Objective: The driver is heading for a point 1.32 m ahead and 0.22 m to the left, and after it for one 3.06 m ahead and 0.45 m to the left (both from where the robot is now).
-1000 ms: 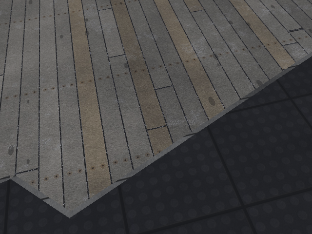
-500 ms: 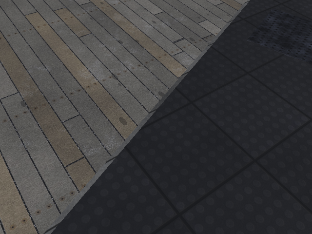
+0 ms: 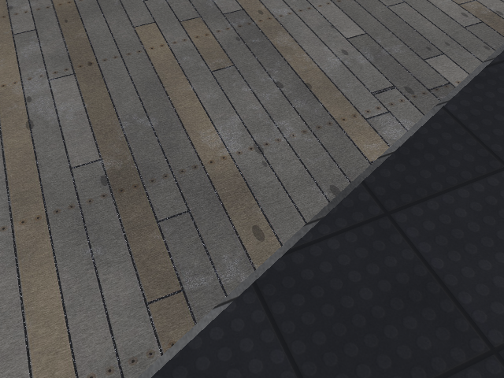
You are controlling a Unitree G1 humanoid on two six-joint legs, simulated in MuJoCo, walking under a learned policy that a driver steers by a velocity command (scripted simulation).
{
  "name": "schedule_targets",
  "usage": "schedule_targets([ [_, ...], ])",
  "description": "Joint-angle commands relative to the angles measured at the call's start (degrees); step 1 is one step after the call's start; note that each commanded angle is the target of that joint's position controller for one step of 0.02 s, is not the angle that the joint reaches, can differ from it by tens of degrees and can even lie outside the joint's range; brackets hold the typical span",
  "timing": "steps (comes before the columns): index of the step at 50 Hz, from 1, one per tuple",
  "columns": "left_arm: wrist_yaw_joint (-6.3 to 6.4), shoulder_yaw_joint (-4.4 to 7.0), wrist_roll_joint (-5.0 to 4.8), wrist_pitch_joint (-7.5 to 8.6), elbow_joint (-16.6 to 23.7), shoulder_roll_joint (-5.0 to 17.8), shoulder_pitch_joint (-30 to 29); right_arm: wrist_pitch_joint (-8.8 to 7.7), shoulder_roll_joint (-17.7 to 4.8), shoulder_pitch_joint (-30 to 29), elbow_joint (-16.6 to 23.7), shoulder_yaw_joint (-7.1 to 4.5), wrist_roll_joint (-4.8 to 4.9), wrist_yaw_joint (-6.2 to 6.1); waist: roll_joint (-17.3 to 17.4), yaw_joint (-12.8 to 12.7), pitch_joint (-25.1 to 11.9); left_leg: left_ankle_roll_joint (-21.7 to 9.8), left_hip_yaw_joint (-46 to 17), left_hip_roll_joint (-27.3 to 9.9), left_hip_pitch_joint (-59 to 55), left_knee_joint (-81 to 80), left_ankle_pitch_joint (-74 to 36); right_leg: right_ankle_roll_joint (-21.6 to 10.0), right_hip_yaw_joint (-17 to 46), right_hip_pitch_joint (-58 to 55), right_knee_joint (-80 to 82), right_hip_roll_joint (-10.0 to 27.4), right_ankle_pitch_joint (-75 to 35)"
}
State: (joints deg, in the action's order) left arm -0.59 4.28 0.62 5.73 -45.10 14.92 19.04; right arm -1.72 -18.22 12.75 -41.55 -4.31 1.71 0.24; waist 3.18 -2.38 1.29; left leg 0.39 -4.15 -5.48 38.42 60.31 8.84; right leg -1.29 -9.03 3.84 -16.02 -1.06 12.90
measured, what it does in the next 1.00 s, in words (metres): walks ahead, turning left: left foot, then right foot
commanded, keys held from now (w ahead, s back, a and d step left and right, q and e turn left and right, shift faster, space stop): w+q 0.58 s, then w+e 0.42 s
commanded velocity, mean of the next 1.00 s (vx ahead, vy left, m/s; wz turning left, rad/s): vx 0.50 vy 0.00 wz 0.29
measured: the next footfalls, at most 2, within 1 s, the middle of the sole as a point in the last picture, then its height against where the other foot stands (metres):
left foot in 0.24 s outside the picture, level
right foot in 0.74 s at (270, 329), level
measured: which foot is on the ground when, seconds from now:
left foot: up 0.00-0.22, down 0.24-0.76, up 0.78-1.00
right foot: down 0.00-0.26, up 0.28-0.72, down 0.74-1.00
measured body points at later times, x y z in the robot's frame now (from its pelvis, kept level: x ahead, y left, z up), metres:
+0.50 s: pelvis +0.27 +0.07 +0.00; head +0.31 +0.09 +0.45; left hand +0.38 +0.38 -0.09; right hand +0.44 -0.18 -0.10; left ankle +0.27 +0.13 -0.74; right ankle +0.41 -0.10 -0.67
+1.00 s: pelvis +0.56 +0.09 +0.00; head +0.60 +0.08 +0.45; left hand +0.53 +0.36 -0.11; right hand +0.81 -0.10 -0.09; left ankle +0.58 +0.27 -0.68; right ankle +0.59 +0.01 -0.74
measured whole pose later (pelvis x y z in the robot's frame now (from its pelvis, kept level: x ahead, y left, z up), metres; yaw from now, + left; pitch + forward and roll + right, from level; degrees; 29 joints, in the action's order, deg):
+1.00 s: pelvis +0.56 +0.09 +0.00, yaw +16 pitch +1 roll +0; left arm -0.9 2.4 -0.8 4.1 -43.7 15.1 20.9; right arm -5.0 -16.8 8.8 -37.7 -2.1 -0.9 0.0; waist 1.8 -3.1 2.1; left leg 1.7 -4.4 -2.7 32.6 51.3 14.7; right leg -4.5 5.1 10.5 -18.6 -5.8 8.9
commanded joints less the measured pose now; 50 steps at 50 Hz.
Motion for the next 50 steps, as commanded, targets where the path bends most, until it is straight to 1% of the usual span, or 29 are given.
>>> schedule_targets([
  [1, 0.67, 1.73, -0.10, 1.16, 3.74, 7.78, -5.06, -0.50, -0.41, -1.44, 4.10, 0.42, -0.34, 0.85, -6.47, 1.56, 3.54, 0.02, -0.72, -1.43, 1.60, -9.24, -8.57, -8.21, 4.63, 2.16, 9.47, 14.96, -15.48],
  [5, 1.23, 2.45, -0.92, 0.14, 1.86, 10.28, -1.50, -0.82, 0.39, -9.84, 7.40, 1.21, -0.35, 2.59, -4.73, -1.46, 6.04, -1.79, 3.67, -0.72, 1.54, -19.41, -10.86, -7.46, 0.62, -2.51, 9.14, 16.61, -17.45],
  [8, 1.31, 2.87, -1.72, -1.14, 0.94, 11.85, -0.52, -0.79, -0.90, -12.28, 9.59, 0.80, -0.30, 3.54, -5.47, -0.97, 5.30, -4.29, 6.72, 1.36, 0.14, -23.32, -6.09, -6.12, -1.72, -8.22, 4.33, 17.60, -29.38],
  [10, 1.63, 3.36, -2.16, -2.09, 1.08, 13.93, -0.80, -0.32, -3.24, -8.96, 9.84, -0.45, -0.37, 3.59, -7.88, 1.96, 0.75, -6.70, 10.23, 5.62, -7.26, -23.13, -0.04, -5.02, -3.12, -10.71, -4.73, 17.40, -49.88],
  [11, 1.75, 3.48, -2.40, -2.63, 1.32, 14.62, -1.25, 0.00, -5.37, -2.97, 8.68, -1.67, -0.20, 3.36, -8.39, 5.51, -2.97, -8.27, 11.40, 8.18, -14.84, -23.59, 2.05, -4.38, -3.75, -10.08, -13.60, 16.70, -56.05],
  [12, 1.89, 3.12, -2.76, -2.78, 1.75, 14.17, -2.15, 0.34, -8.28, 6.37, 6.49, -3.45, -0.05, 2.61, -7.33, 10.85, -7.79, -10.58, 10.89, 10.30, -29.21, -27.27, -0.97, -2.56, -5.03, -3.83, -26.20, 14.72, -53.05],
  [13, 1.98, 1.68, -1.00, -2.27, 2.90, 10.24, -0.28, 1.19, -12.95, 13.10, 4.94, -4.95, 0.14, 1.29, 1.06, 12.15, -12.55, -13.81, -3.15, 2.10, -46.39, -27.91, -2.17, 0.11, -4.49, 11.71, -44.60, 11.32, -23.77],
  [14, 1.46, -0.57, -0.24, -0.55, 6.57, 3.76, 3.22, 0.28, -17.72, 9.17, 6.81, -5.16, 0.05, 1.37, 13.20, 5.10, -19.36, -26.18, -39.88, -11.93, -60.88, -37.80, 11.16, 3.29, 4.51, 34.53, -64.75, -2.09, 21.06],
  [15, 0.63, 0.41, -1.94, 1.48, 7.29, 9.72, -3.05, -0.70, -12.32, 10.16, 7.83, -3.60, -0.44, 1.90, 4.03, 9.52, -22.33, -24.40, -43.99, -13.22, -61.33, -44.14, 15.44, 2.14, 16.08, 39.93, -67.43, 0.25, 19.70],
  [16, 0.24, 0.56, -3.54, 2.23, 8.88, 10.61, -7.05, -1.50, -9.64, 8.54, 7.02, -2.83, -0.82, 1.98, 1.96, 8.93, -14.02, -21.62, -35.45, -11.66, -54.90, -44.64, 12.65, 0.96, 15.32, 42.73, -64.66, 2.48, 14.68],
  [17, 0.66, 0.24, -2.60, 2.57, 8.64, 9.61, -7.32, -2.00, -8.30, 5.05, 7.06, -2.34, -0.56, 2.01, -3.64, 5.72, -7.95, -19.47, -28.14, -8.87, -45.53, -44.35, 5.23, 0.66, 14.92, 40.63, -58.95, 5.21, 10.28],
  [18, 1.08, 0.55, -0.97, 2.39, 8.02, 9.85, -7.09, -2.18, -6.47, 1.67, 7.49, -1.85, -0.67, 1.80, -4.01, 3.60, -5.75, -18.10, -22.90, -6.58, -38.81, -44.41, -1.29, 1.00, 14.91, 36.87, -53.71, 7.04, 7.67],
  [20, 0.96, 0.78, -0.07, 1.09, 7.53, 9.83, -5.26, -2.31, -5.76, -0.95, 8.43, -1.46, -1.52, 1.27, -1.67, 1.20, -4.50, -18.09, -18.95, -4.37, -31.43, -46.58, -9.02, 2.26, 14.66, 31.51, -50.09, 7.98, 4.71],
  [23, 1.09, 0.02, 0.54, -0.28, 8.12, 7.56, -7.39, -2.51, -7.17, 0.77, 7.01, -1.77, -1.08, 0.20, -1.90, 1.41, -2.78, -17.95, -13.44, -2.32, -25.62, -47.50, -15.07, 4.99, 12.64, 30.69, -42.43, 7.13, 0.21],
  [28, 0.38, -1.23, -0.15, 0.12, 10.69, 5.27, -18.78, -1.55, -8.26, 4.53, 5.08, -1.97, -0.47, -0.99, 0.95, 5.93, -0.81, -13.55, -10.64, 1.50, -23.00, -46.10, -5.77, 6.18, 11.76, 26.32, -20.59, 2.81, -16.72],
  [30, -0.33, -1.15, -0.83, 0.65, 10.97, 5.93, -20.51, -1.37, -8.21, 6.32, 3.97, -1.87, -0.40, -1.08, 1.81, 6.85, -0.95, -13.17, -12.13, -0.15, -25.10, -45.04, -3.19, 5.72, 12.00, 24.90, -16.82, 2.25, -19.09],
  [32, -1.13, -0.91, -0.94, 1.16, 10.76, 6.88, -20.73, -1.38, -7.04, 7.93, 2.76, -1.42, -0.49, -1.06, 2.62, 7.47, -0.87, -12.76, -13.60, -2.55, -29.72, -42.66, -2.62, 4.12, 12.40, 25.39, -14.39, 2.95, -18.75],
  [35, -1.47, -0.29, -1.10, 1.37, 10.78, 8.31, -18.87, -1.08, -7.54, 8.06, 1.68, -1.53, -0.96, -0.86, 4.63, 6.10, 0.17, -11.64, -15.13, -5.84, -35.50, -39.65, -10.52, 0.33, 10.96, 24.85, -12.90, 2.75, -10.28],
  [36, -1.29, 0.27, -1.00, 1.46, 9.88, 9.10, -15.39, -0.94, -7.36, 7.15, 1.68, -1.41, -0.92, -0.80, 4.54, 3.91, -1.04, -10.68, -13.54, -4.74, -36.37, -35.78, -19.08, -1.42, 9.28, 20.34, -10.83, 1.42, -9.09],
  [37, -1.05, 1.25, -0.71, 1.61, 8.09, 10.93, -8.93, -0.85, -6.03, 7.04, 1.78, -0.86, -1.27, -0.80, 2.81, 0.97, -5.75, -9.29, -10.24, -1.68, -35.84, -26.70, -26.78, -3.76, 9.73, 11.13, -10.58, 1.63, -10.79],
  [38, -1.11, 1.92, -0.19, 1.69, 7.13, 14.18, -0.22, -0.90, -4.10, 8.89, 2.85, 0.18, -2.38, -1.11, -4.21, -1.45, -14.99, -7.09, -6.57, 2.14, -27.76, -10.41, -17.33, -8.77, 21.79, -4.69, -12.49, 10.20, -14.22],
  [39, -1.76, 3.13, -0.54, 1.10, 5.10, 18.04, 3.68, -1.74, -1.07, 15.70, 3.19, 1.06, -1.33, -0.95, -21.48, 1.09, -19.03, -1.65, -0.83, 11.14, -5.75, 8.52, 16.47, -18.39, 48.52, -21.39, -5.08, 20.75, -1.22],
  [40, -2.26, 1.74, -2.46, 0.96, 5.22, 12.55, 3.80, -2.45, -5.53, 12.15, 3.45, 0.63, -0.95, -0.83, -15.81, -0.73, -15.60, -1.78, -4.74, 8.50, 2.88, 13.28, 21.82, -17.45, 56.42, -21.33, 0.29, 21.00, 13.26],
  [41, -2.01, 0.92, -2.25, 0.59, 5.99, 9.74, 0.33, -2.96, -7.87, 4.58, 4.76, -0.08, -0.29, -0.57, -10.09, -1.72, -7.37, -2.10, -4.22, 5.85, 5.76, 13.56, 16.65, -14.85, 48.44, -14.73, 0.88, 18.99, 12.79],
  [42, -1.80, 0.64, -1.33, 0.12, 6.68, 9.42, -1.56, -3.56, -6.86, 0.44, 5.80, 0.29, -0.92, -0.51, -5.37, -1.41, -3.94, -2.22, -2.87, 4.32, 4.93, 11.51, 13.29, -13.71, 42.54, -8.72, 1.36, 16.39, 6.78],
  [43, -1.61, 0.40, -1.11, -0.21, 6.82, 8.85, -2.66, -4.13, -6.10, -1.48, 6.55, 0.24, -2.00, -0.38, -3.72, -0.39, -1.24, -1.83, -2.42, 2.88, 4.23, 7.12, 10.72, -13.47, 38.61, -4.43, 2.04, 14.30, 0.21],
  [44, -1.26, 0.09, -0.70, -0.24, 6.98, 8.25, -2.97, -4.39, -5.38, -1.06, 6.79, 0.17, -2.59, -0.30, -5.27, 0.99, -1.83, -1.45, -2.41, 1.82, 1.21, 3.54, 8.57, -12.89, 35.65, -2.35, 2.73, 12.24, -4.60],
  [46, -0.72, 0.05, -1.08, -0.45, 6.76, 8.10, -2.65, -4.34, -3.96, -0.18, 6.65, 0.47, -2.83, -0.22, -8.10, 1.99, -2.81, 0.15, -1.11, 1.86, -1.30, -2.04, 8.02, -13.27, 32.14, -0.67, 3.63, 10.32, -10.86],
  [50, 0.68, 0.98, -1.79, -1.07, 5.45, 10.84, -0.29, -4.00, -1.62, -6.31, 7.89, 1.46, -2.64, -0.33, -7.51, 0.57, -1.29, 2.87, 0.51, 3.34, -3.46, -16.03, 0.84, -12.92, 27.69, 4.46, 4.29, 8.63, -15.17],
])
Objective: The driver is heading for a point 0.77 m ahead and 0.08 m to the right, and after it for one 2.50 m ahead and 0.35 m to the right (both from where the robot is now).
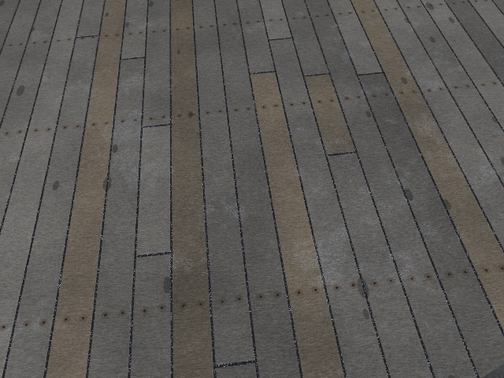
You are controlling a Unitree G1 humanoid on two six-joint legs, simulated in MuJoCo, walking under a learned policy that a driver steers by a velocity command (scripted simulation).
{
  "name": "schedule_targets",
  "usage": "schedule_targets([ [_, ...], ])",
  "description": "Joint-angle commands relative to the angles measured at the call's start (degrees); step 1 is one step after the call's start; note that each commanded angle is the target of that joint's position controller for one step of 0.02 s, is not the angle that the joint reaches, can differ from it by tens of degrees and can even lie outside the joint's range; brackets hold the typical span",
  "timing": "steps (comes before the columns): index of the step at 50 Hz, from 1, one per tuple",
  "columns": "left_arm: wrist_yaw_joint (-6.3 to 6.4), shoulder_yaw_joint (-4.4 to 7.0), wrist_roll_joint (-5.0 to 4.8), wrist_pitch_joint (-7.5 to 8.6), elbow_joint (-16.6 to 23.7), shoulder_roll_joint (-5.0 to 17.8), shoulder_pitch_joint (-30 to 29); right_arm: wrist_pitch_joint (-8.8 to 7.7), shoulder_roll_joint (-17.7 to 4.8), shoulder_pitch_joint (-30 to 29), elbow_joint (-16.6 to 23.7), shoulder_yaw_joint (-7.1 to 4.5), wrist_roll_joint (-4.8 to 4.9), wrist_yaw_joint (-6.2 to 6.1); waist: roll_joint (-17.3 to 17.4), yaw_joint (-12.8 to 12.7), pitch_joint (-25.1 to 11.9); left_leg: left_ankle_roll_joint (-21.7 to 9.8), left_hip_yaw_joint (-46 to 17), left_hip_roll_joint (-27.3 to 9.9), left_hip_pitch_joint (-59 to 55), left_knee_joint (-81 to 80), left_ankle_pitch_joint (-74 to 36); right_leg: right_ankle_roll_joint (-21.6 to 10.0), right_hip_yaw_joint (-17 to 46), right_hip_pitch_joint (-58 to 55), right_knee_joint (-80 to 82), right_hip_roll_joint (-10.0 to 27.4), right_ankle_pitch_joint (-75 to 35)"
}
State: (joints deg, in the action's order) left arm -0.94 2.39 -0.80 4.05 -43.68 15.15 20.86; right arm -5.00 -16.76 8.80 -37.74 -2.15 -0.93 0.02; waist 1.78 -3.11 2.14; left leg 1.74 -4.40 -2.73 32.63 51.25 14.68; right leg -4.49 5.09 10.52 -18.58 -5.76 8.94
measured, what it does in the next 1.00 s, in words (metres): walks ahead, turning right: left foot, then right foot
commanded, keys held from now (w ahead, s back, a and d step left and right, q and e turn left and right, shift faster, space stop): w+e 0.64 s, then w+q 0.36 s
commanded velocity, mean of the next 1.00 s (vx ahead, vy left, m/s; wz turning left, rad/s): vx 0.50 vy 0.00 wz -0.34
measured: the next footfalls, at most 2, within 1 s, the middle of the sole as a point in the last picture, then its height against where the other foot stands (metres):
left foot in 0.24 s outside the picture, level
right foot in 0.74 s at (370, 372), level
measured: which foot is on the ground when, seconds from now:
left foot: up 0.00-0.22, down 0.24-0.76, up 0.78-1.00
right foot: down 0.00-0.26, up 0.28-0.72, down 0.74-1.00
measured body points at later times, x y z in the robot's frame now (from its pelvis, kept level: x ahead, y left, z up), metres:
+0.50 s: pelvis +0.26 +0.03 +0.00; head +0.29 +0.03 +0.45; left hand +0.49 +0.25 -0.10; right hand +0.25 -0.26 -0.11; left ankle +0.27 +0.14 -0.75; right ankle +0.30 -0.14 -0.67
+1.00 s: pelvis +0.50 -0.12 +0.00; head +0.52 -0.14 +0.45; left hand +0.68 +0.10 -0.11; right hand +0.50 -0.43 -0.12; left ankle +0.61 +0.03 -0.66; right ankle +0.46 -0.20 -0.75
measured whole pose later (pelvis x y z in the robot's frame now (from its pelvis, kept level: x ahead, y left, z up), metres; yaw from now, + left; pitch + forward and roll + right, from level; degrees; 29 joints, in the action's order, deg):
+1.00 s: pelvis +0.50 -0.12 +0.00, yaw -20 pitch +0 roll -1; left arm -1.2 3.4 0.9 5.0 -42.6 14.7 16.7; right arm -2.1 -18.2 12.5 -46.8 -3.5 1.9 0.2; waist 2.7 -1.2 2.5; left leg 1.5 -4.5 -6.7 35.7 61.3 11.8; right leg -3.0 -7.4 7.6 -17.7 -2.0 10.5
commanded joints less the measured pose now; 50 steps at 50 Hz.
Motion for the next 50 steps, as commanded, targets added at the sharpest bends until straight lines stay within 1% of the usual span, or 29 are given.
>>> schedule_targets([
  [1, 1.31, 3.00, -0.47, 0.35, 3.67, 10.96, -1.32, -0.84, -2.75, -4.40, 4.36, -0.56, 0.13, 0.01, -6.31, 0.57, -1.90, 1.83, 0.68, 1.17, 1.08, -10.53, -8.73, -9.00, 12.93, -1.29, 6.64, 12.69, -10.76],
  [4, 1.87, 3.06, -0.74, -0.52, 2.59, 10.91, 1.42, -1.42, -2.75, -9.49, 5.05, -0.50, 0.75, 0.61, -6.79, -1.23, -1.66, 2.01, 0.56, 3.26, -3.36, -18.27, -16.48, -7.47, 13.08, 0.30, 5.18, 11.85, -9.12],
  [7, 2.17, 3.10, -1.07, -1.32, 1.89, 10.56, 3.13, -2.00, -3.86, -12.25, 5.77, -1.04, 1.19, 1.11, -7.11, -1.45, -1.57, 1.14, -0.72, 4.30, -6.40, -22.65, -16.17, -6.50, 16.80, -1.66, 2.33, 12.84, -6.02],
  [9, 2.35, 3.41, -1.04, -1.73, 2.01, 10.91, 2.29, -2.38, -5.24, -11.11, 5.56, -1.75, 1.46, 1.12, -8.38, -0.01, -1.46, -0.16, -1.28, 4.14, -9.39, -24.55, -12.80, -5.61, 19.62, -3.19, -0.10, 13.73, -5.89],
  [11, 2.22, 3.13, -0.83, -1.96, 2.69, 9.54, 0.46, -2.70, -7.24, -3.66, 3.70, -3.04, 1.28, 0.55, -8.51, 4.33, -4.48, -2.95, -0.32, 3.15, -20.81, -28.36, -12.01, -3.48, 18.77, -1.46, -6.95, 11.25, -10.16],
  [12, 1.91, 2.15, -0.13, -1.75, 3.79, 6.87, -0.62, -2.79, -9.62, 4.19, 2.78, -3.93, 0.47, 0.01, -5.46, 8.17, -11.33, -6.31, -5.69, -3.63, -34.03, -26.61, -10.16, -1.68, 15.46, 3.77, -19.26, 8.52, -7.46],
  [13, 1.97, 0.85, -0.19, -1.29, 4.87, 2.52, 5.25, -2.11, -14.13, 11.08, 1.81, -5.04, -0.20, -0.36, 7.36, 7.53, -19.71, -13.51, -24.49, -16.27, -53.37, -27.15, -5.01, 2.18, 7.27, 19.89, -37.44, 0.46, 13.37],
  [14, 2.01, 0.80, -1.53, -0.97, 5.61, 4.98, 8.63, -1.36, -12.61, 12.68, 0.10, -4.94, 0.98, 0.28, 16.68, 6.24, -20.30, -17.96, -41.42, -22.74, -54.78, -32.28, 9.13, 3.08, 4.79, 31.68, -48.49, 2.56, 26.06],
  [15, 2.07, 2.08, -1.89, -1.24, 4.65, 9.75, 4.49, -1.22, -7.55, 9.41, 0.95, -3.73, 1.33, 0.23, 8.21, 7.17, -11.56, -15.70, -35.33, -19.90, -47.23, -34.22, 14.06, 3.64, 5.57, 34.68, -52.89, 5.90, 21.06],
  [16, 2.01, 2.48, -1.25, -1.61, 5.28, 10.62, -0.08, -0.95, -5.62, 6.77, 1.07, -3.11, 1.13, 0.16, 4.03, 7.10, -5.90, -13.52, -26.17, -17.02, -40.14, -35.08, 8.95, 4.09, 3.53, 34.08, -53.01, 7.63, 16.39],
  [17, 1.90, 2.55, -0.62, -1.81, 5.83, 9.78, -2.18, -0.84, -4.40, 4.64, 0.69, -2.59, 0.83, 0.27, 2.39, 6.00, -2.61, -12.67, -20.31, -14.46, -34.39, -36.75, 2.76, 4.47, 2.83, 32.74, -51.22, 9.10, 13.25],
  [18, 1.61, 2.72, -0.40, -2.02, 6.33, 8.99, -3.10, -0.90, -3.57, 3.41, 0.18, -2.29, 0.43, 0.25, 3.44, 4.86, -0.94, -12.12, -15.80, -12.70, -30.52, -38.20, -1.71, 4.58, 2.64, 31.18, -49.29, 10.62, 11.06],
  [20, 1.04, 2.26, -0.77, -2.57, 6.93, 6.40, -3.16, -1.35, -3.86, 2.71, -0.71, -2.49, 0.39, 0.27, 4.89, 3.81, -0.31, -12.09, -9.47, -11.10, -26.23, -40.93, -6.80, 4.93, 1.11, 28.68, -47.53, 11.85, 8.58],
  [22, 0.81, 1.93, -0.53, -2.81, 8.21, 5.31, -4.98, -1.79, -5.26, 2.97, -1.86, -3.01, 0.64, 0.25, 3.62, 3.63, 0.06, -13.18, -5.45, -11.44, -25.66, -42.63, -11.27, 5.68, 0.78, 29.94, -44.39, 12.47, 5.69],
  [25, 0.16, 1.52, -0.38, -2.46, 9.40, 4.77, -8.07, -1.72, -7.12, 3.21, -3.23, -3.51, 0.63, 0.16, 1.86, 4.20, 0.02, -13.07, 0.70, -11.06, -27.23, -43.10, -17.65, 5.97, 0.22, 30.43, -36.06, 12.71, -2.46],
  [28, -0.97, 0.96, -0.38, -1.74, 10.85, 3.97, -13.67, -1.20, -8.65, 4.55, -4.52, -3.67, 1.03, -0.05, 0.89, 6.36, 0.99, -11.61, 6.30, -10.12, -28.05, -42.90, -19.79, 5.03, -2.64, 27.64, -26.09, 11.72, -10.44],
  [33, -2.37, 0.80, -0.44, -1.66, 14.60, 4.08, -20.83, 0.27, -10.91, 9.58, -7.50, -4.17, 2.48, -0.01, 0.63, 7.86, 2.54, -10.09, 9.28, -12.85, -35.05, -39.82, -26.13, 1.82, -5.75, 26.03, -17.64, 9.65, -5.61],
  [35, -2.19, 1.53, 0.06, -1.64, 14.86, 5.36, -18.49, 0.92, -12.22, 10.78, -8.78, -4.24, 2.96, 0.10, 2.10, 4.88, 0.20, -9.84, 9.47, -13.59, -36.66, -33.94, -43.33, -0.67, -7.76, 18.59, -15.39, 6.05, 0.93],
  [36, -1.87, 2.75, 0.22, -1.72, 13.44, 7.62, -12.36, 1.33, -12.76, 10.18, -9.19, -4.10, 3.12, 0.04, 2.15, 0.53, -3.36, -8.92, 10.78, -12.59, -35.74, -26.12, -50.62, -2.26, -8.86, 9.49, -12.56, 4.12, 0.56],
  [37, -1.14, 4.34, 0.20, -1.86, 10.87, 10.65, -3.49, 1.38, -11.69, 10.10, -9.34, -3.35, 2.99, -0.14, 1.36, -4.25, -8.14, -7.28, 12.68, -10.46, -29.06, -15.12, -48.91, -3.83, -8.36, -5.32, -10.32, 3.67, -3.98],
  [38, 0.06, 5.67, 1.18, -2.32, 9.25, 16.09, 5.18, 0.75, -7.04, 11.76, -7.61, -1.52, 1.55, 0.11, -6.47, -6.12, -16.80, -4.53, 13.26, -5.94, -10.36, 5.00, -25.66, -8.73, 8.88, -27.32, -12.12, 17.30, -5.16],
  [39, 0.21, 5.22, 0.89, -2.05, 9.72, 17.18, 4.67, -0.26, -3.19, 16.09, -7.82, 0.14, 1.80, 0.77, -15.98, -2.86, -26.85, -2.33, 5.36, 3.72, 2.75, 23.09, 18.36, -17.24, 35.18, -36.08, -4.25, 30.75, -0.62],
  [40, -0.22, 3.77, 1.17, -1.62, 10.07, 12.21, 3.42, -0.88, -10.43, 10.94, -7.70, -2.07, 3.67, 1.07, -7.17, -5.72, -23.11, -2.85, -2.94, 1.62, 6.81, 27.05, 17.81, -14.32, 30.97, -31.49, -2.08, 29.20, -0.36],
  [41, -0.32, 3.21, 1.29, -1.20, 9.02, 10.99, 1.22, -1.06, -10.11, 6.25, -5.64, -2.18, 4.75, 1.18, -6.87, -4.38, -13.80, -3.07, -1.50, -0.70, 8.97, 25.17, 14.06, -11.52, 19.55, -23.38, -1.49, 26.41, -5.03],
  [42, -0.52, 2.89, 1.13, -0.63, 7.96, 9.68, -1.91, -0.92, -8.30, 5.18, -5.57, -1.87, 3.87, 0.76, -4.57, -1.56, -8.91, -2.71, -0.67, -3.07, 7.80, 20.02, 9.71, -9.28, 13.23, -16.13, -0.08, 23.22, -8.86],
  [43, -0.63, 2.28, 1.06, -0.13, 7.84, 7.02, -5.07, -0.09, -7.98, 5.24, -6.18, -2.20, 2.81, 0.35, -5.19, 0.38, -6.10, -2.37, -0.40, -4.55, 6.06, 16.88, 6.12, -7.67, 8.53, -11.60, 2.24, 20.51, -9.08],
  [44, -0.63, 2.30, 1.40, 0.48, 7.80, 6.89, -6.28, 0.78, -7.07, 8.29, -7.06, -2.17, 2.79, 0.38, -8.04, 2.15, -5.54, -1.70, -1.01, -5.32, 1.62, 16.50, 3.01, -7.55, 5.87, -7.03, 4.38, 20.36, -10.81],
  [46, -0.62, 2.48, 1.39, 1.77, 6.70, 6.03, -7.52, 2.22, -4.98, 10.92, -8.29, -1.98, 2.84, 0.32, -7.19, 3.78, -4.62, -0.53, -0.80, -5.46, -0.60, 15.59, 0.43, -8.29, 1.88, -3.33, 7.90, 19.98, -12.30],
  [50, 0.38, 3.00, 1.95, 2.47, 4.01, 6.65, -6.97, 3.00, -3.52, 5.31, -6.44, -1.90, 2.56, 0.02, -5.54, 3.15, -0.28, 0.37, -2.45, -5.49, 5.72, 7.06, -8.50, -7.18, -4.99, -3.47, 11.31, 19.70, -12.10],
])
